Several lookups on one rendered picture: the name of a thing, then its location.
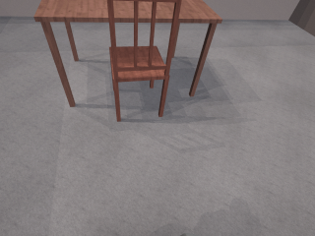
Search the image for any table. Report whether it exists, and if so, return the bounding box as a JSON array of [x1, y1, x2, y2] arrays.
[[33, 0, 222, 107]]

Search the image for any chair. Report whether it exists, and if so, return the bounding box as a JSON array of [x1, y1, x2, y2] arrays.
[[107, 0, 182, 122]]

